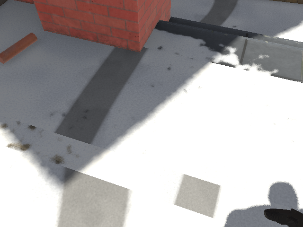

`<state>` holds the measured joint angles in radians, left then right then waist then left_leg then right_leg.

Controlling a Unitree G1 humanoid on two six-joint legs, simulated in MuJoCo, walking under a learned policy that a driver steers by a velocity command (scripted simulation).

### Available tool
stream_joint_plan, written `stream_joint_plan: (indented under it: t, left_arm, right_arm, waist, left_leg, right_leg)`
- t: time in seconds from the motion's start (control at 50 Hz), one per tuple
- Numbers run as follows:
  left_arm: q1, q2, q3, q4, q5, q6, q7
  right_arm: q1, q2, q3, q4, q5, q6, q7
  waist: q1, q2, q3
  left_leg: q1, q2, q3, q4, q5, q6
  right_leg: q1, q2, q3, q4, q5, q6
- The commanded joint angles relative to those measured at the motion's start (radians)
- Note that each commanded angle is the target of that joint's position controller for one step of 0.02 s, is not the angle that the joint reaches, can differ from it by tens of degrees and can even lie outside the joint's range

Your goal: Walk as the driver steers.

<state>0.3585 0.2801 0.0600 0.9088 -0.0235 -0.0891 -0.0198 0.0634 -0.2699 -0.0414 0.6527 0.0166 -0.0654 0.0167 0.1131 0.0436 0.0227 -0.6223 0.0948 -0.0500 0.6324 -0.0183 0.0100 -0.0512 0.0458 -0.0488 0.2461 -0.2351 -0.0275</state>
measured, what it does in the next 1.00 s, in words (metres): walks ahead, turning right: left foot, then right foot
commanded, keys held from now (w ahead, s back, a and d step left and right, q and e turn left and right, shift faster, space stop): w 0.18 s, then w+e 0.82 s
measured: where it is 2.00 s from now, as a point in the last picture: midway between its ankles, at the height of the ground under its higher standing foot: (204, 159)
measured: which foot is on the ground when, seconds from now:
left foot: up 0.00-0.10, down 0.12-0.64, up 0.66-1.00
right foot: down 0.00-0.14, up 0.16-0.62, down 0.64-1.00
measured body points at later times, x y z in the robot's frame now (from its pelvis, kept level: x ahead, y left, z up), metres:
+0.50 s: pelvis +0.28 +0.05 +0.00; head +0.30 +0.04 +0.44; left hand +0.49 +0.28 -0.11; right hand +0.28 -0.24 -0.12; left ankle +0.20 +0.14 -0.75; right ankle +0.44 -0.13 -0.70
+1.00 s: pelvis +0.56 -0.04 -0.01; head +0.59 -0.06 +0.44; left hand +0.73 +0.20 -0.12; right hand +0.66 -0.35 -0.09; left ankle +0.79 +0.06 -0.71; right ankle +0.48 -0.10 -0.75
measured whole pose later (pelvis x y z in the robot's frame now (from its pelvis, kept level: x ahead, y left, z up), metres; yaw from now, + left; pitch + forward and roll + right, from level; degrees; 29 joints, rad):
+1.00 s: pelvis +0.56 -0.04 -0.01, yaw -24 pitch +3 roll +0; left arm 0.31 0.28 0.07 0.76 -0.02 -0.04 0.01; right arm 0.06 -0.29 -0.05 0.68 0.00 -0.10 0.00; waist 0.07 0.03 0.03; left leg -0.63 0.07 -0.11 0.61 0.01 -0.06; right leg -0.15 0.12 0.15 0.38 -0.25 -0.08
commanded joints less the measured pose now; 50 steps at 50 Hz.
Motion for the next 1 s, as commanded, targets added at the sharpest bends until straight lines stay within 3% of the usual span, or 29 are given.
stream_joint_plan:
  t: [0.02, 0.08, 0.1, 0.12, 0.14, 0.16, 0.18, 0.2, 0.22, 0.26, 0.3, 0.34, 0.46, 0.56, 0.6, 0.62, 0.64, 0.66, 0.68, 0.7, 0.72, 0.74, 0.76, 0.78, 0.82, 0.88, 0.92, 1.0]
  left_arm:
    - [-0.006, 0.178, 0.033, -0.042, -0.007, -0.001, 0.004]
    - [-0.006, 0.209, 0.04, -0.025, -0.01, 0.018, 0.011]
    - [-0.022, 0.211, 0.039, -0.025, -0.012, 0.024, 0.013]
    - [-0.018, 0.185, 0.028, -0.03, -0.005, 0.024, 0.015]
    - [0.02, 0.095, -0.004, -0.071, 0.001, 0.014, 0.011]
    - [0.008, 0.077, -0.018, -0.074, 0.009, -0.002, 0.015]
    - [-0.033, 0.148, 0.0, -0.094, -0.008, -0.016, 0.007]
    - [-0.086, 0.151, 0.0, -0.104, -0.022, -0.023, 0.002]
    - [-0.116, 0.14, 0.0, -0.107, -0.016, -0.023, 0.002]
    - [-0.106, 0.125, 0.006, -0.092, -0.005, -0.003, 0.005]
    - [-0.09, 0.091, 0.003, -0.084, -0.006, 0.019, 0.007]
    - [-0.137, 0.076, 0.002, -0.099, -0.002, 0.029, 0.009]
    - [-0.301, 0.045, -0.014, -0.147, 0.006, 0.017, -0.021]
    - [-0.393, 0.066, -0.009, -0.212, 0.006, 0.019, -0.048]
    - [-0.344, 0.094, 0.007, -0.217, 0.007, 0.024, -0.052]
    - [-0.248, 0.12, 0.024, -0.198, 0.007, 0.027, -0.05]
    - [-0.084, 0.169, 0.055, -0.155, 0.005, 0.031, -0.039]
    - [0.057, 0.264, 0.084, -0.133, 0.006, 0.042, -0.015]
    - [0.023, 0.329, 0.087, -0.159, 0.001, 0.035, -0.018]
    - [0.048, 0.239, 0.069, -0.171, 0.0, 0.034, -0.018]
    - [0.002, 0.198, 0.058, -0.174, -0.001, 0.028, -0.015]
    - [-0.068, 0.174, 0.05, -0.189, -0.003, 0.026, -0.013]
    - [-0.126, 0.148, 0.042, -0.206, 0.002, 0.026, -0.01]
    - [-0.153, 0.135, 0.036, -0.222, 0.017, 0.025, -0.006]
    - [-0.166, 0.138, 0.038, -0.231, 0.017, 0.023, 0.003]
    - [-0.132, 0.175, 0.05, -0.225, 0.009, 0.023, 0.022]
    - [-0.106, 0.178, 0.053, -0.219, 0.002, 0.03, 0.029]
    - [-0.032, 0.173, 0.053, -0.199, -0.006, 0.045, 0.034]
  right_arm:
    - [-0.107, -0.062, -0.012, -0.094, 0.008, -0.018, 0.013]
    - [-0.074, -0.093, -0.024, -0.094, 0.006, -0.021, 0.019]
    - [0.017, -0.118, -0.038, -0.067, 0.0, -0.021, 0.016]
    - [0.155, -0.165, -0.062, -0.024, -0.009, -0.019, 0.008]
    - [0.281, -0.242, -0.084, -0.006, -0.04, -0.016, 0.002]
    - [0.348, -0.233, -0.087, 0.016, -0.022, -0.008, 0.003]
    - [0.316, -0.186, -0.063, 0.013, -0.015, -0.008, 0.006]
    - [0.257, -0.161, -0.056, 0.002, -0.022, -0.009, 0.003]
    - [0.209, -0.138, -0.051, 0.005, -0.026, -0.013, 0.004]
    - [0.153, -0.097, -0.042, 0.008, -0.033, -0.028, 0.006]
    - [0.15, -0.097, -0.047, 0.03, -0.027, -0.047, 0.005]
    - [0.157, -0.112, -0.054, 0.052, -0.03, -0.055, -0.003]
    - [0.19, -0.148, -0.061, 0.097, -0.025, -0.054, -0.02]
    - [0.246, -0.183, -0.074, 0.144, -0.005, -0.022, -0.031]
    - [0.232, -0.208, -0.082, 0.14, -0.003, -0.004, -0.041]
    - [0.221, -0.213, -0.083, 0.135, -0.004, 0.006, -0.046]
    - [0.212, -0.2, -0.077, 0.124, -0.003, 0.014, -0.052]
    - [0.24, -0.15, -0.056, 0.097, -0.031, 0.006, -0.053]
    - [0.359, -0.04, -0.016, 0.061, -0.042, -0.027, -0.028]
    - [0.237, -0.134, -0.032, 0.055, 0.001, -0.06, -0.014]
    - [0.152, -0.159, -0.037, 0.025, 0.027, -0.077, -0.008]
    - [0.132, -0.15, -0.035, 0.028, 0.01, -0.081, -0.017]
    - [0.126, -0.16, -0.043, 0.029, -0.016, -0.076, -0.026]
    - [0.142, -0.162, -0.048, 0.027, -0.024, -0.064, -0.026]
    - [0.162, -0.137, -0.045, 0.023, -0.029, -0.044, -0.028]
    - [0.079, -0.096, -0.03, -0.007, -0.036, -0.034, -0.03]
    - [0.006, -0.075, -0.02, -0.024, -0.033, -0.038, -0.024]
    - [-0.089, -0.096, -0.023, -0.055, -0.01, -0.051, -0.007]
  waist:
    - [-0.019, -0.108, 0.015]
    - [-0.063, -0.127, 0.002]
    - [-0.119, -0.115, -0.048]
    - [-0.179, -0.094, -0.142]
    - [-0.204, 0.053, -0.309]
    - [-0.224, 0.206, -0.377]
    - [-0.223, 0.173, -0.294]
    - [-0.206, 0.114, -0.192]
    - [-0.181, 0.052, -0.12]
    - [-0.133, 0.051, -0.068]
    - [-0.111, 0.05, -0.044]
    - [-0.11, 0.026, -0.011]
    - [-0.163, -0.004, 0.035]
    - [-0.174, -0.011, 0.055]
    - [-0.134, 0.017, 0.003]
    - [-0.08, 0.022, -0.054]
    - [0.002, -0.003, -0.135]
    - [0.033, -0.156, -0.231]
    - [-0.083, -0.31, -0.369]
    - [0.009, -0.177, -0.387]
    - [0.006, -0.143, -0.243]
    - [-0.038, -0.054, -0.162]
    - [-0.074, -0.052, -0.108]
    - [-0.107, -0.074, -0.094]
    - [-0.133, -0.084, -0.077]
    - [-0.111, -0.083, -0.047]
    - [-0.079, -0.099, -0.039]
    - [-0.038, -0.124, -0.034]
  left_leg:
    - [0.057, -0.03, 0.03, -0.087, 0.025, 0.01]
    - [0.142, -0.052, 0.04, -0.158, -0.06, 0.048]
    - [0.276, -0.078, 0.068, -0.201, -0.048, 0.07]
    - [0.494, -0.07, 0.064, -0.19, -0.029, 0.099]
    - [0.881, 0.141, -0.249, -0.173, -0.135, 0.215]
    - [0.991, 0.257, -0.554, -0.285, -0.251, 0.286]
    - [0.936, 0.257, -0.552, -0.317, -0.273, 0.276]
    - [0.823, 0.231, -0.422, -0.33, -0.198, 0.256]
    - [0.714, 0.191, -0.325, -0.36, -0.12, 0.241]
    - [0.573, 0.152, -0.224, -0.425, -0.032, 0.224]
    - [0.517, 0.155, -0.154, -0.469, 0.035, 0.23]
    - [0.503, 0.149, -0.077, -0.499, 0.081, 0.222]
    - [0.504, 0.117, 0.121, -0.522, 0.101, 0.17]
    - [0.702, 0.173, 0.168, -0.422, 0.255, 0.136]
    - [0.74, 0.167, 0.199, -0.288, 0.559, 0.111]
    - [0.727, 0.148, 0.219, -0.148, 0.682, 0.093]
    - [0.633, 0.099, 0.251, 0.073, 0.68, 0.058]
    - [0.348, 0.038, 0.251, 0.416, 0.209, 0.007]
    - [-0.05, -0.16, 0.083, 0.726, -0.606, -0.047]
    - [-0.167, -0.115, -0.058, 0.761, -0.565, -0.021]
    - [-0.222, -0.07, -0.044, 0.705, -0.463, 0.0]
    - [-0.177, -0.026, -0.038, 0.621, -0.386, 0.001]
    - [-0.111, -0.004, -0.035, 0.549, -0.35, -0.012]
    - [-0.038, 0.013, -0.044, 0.516, -0.328, -0.021]
    - [0.011, 0.017, -0.027, 0.43, -0.313, -0.046]
    - [0.03, -0.006, -0.002, 0.24, -0.139, -0.077]
    - [0.082, -0.039, 0.004, 0.079, 0.007, -0.081]
    - [0.148, -0.087, -0.012, -0.085, 0.081, -0.075]
  right_leg:
    - [-0.007, -0.27, 0.149, -0.046, 0.26, -0.156]
    - [0.056, -0.298, 0.152, 0.05, 0.389, -0.126]
    - [0.048, -0.27, 0.116, 0.16, 0.526, -0.107]
    - [-0.025, -0.224, 0.077, 0.333, 0.562, -0.08]
    - [-0.37, -0.126, -0.005, 0.656, 0.347, -0.004]
    - [-0.569, -0.036, 0.054, 0.895, -0.245, 0.012]
    - [-0.672, -0.077, 0.131, 0.992, -0.286, -0.001]
    - [-0.686, -0.117, 0.122, 1.0, -0.226, -0.007]
    - [-0.674, -0.145, 0.111, 0.941, -0.164, -0.004]
    - [-0.595, -0.183, 0.123, 0.878, -0.085, 0.008]
    - [-0.575, -0.188, 0.136, 0.84, -0.038, 0.024]
    - [-0.616, -0.184, 0.149, 0.759, 0.05, 0.037]
    - [-0.552, -0.143, 0.084, 0.423, 0.38, 0.018]
    - [-0.609, -0.116, 0.045, 0.329, 0.253, -0.033]
    - [-0.512, -0.057, -0.015, 0.331, 0.149, -0.067]
    - [-0.387, -0.016, -0.043, 0.319, 0.132, -0.091]
    - [-0.156, 0.024, -0.044, 0.269, 0.186, -0.127]
    - [0.159, -0.162, 0.238, 0.29, 0.297, -0.203]
    - [0.47, -0.376, 0.782, 0.202, 0.125, -0.414]
    - [0.482, -0.356, 0.793, 0.098, -0.02, -0.374]
    - [0.365, -0.326, 0.661, 0.069, -0.016, -0.33]
    - [0.207, -0.289, 0.572, 0.057, 0.05, -0.295]
    - [0.067, -0.265, 0.513, 0.038, 0.147, -0.285]
    - [-0.027, -0.244, 0.482, 0.014, 0.21, -0.284]
    - [-0.13, -0.219, 0.423, -0.013, 0.286, -0.285]
    - [-0.215, -0.166, 0.331, -0.02, 0.328, -0.254]
    - [-0.243, -0.124, 0.295, -0.006, 0.264, -0.215]
    - [-0.199, -0.143, 0.367, 0.05, 0.138, -0.189]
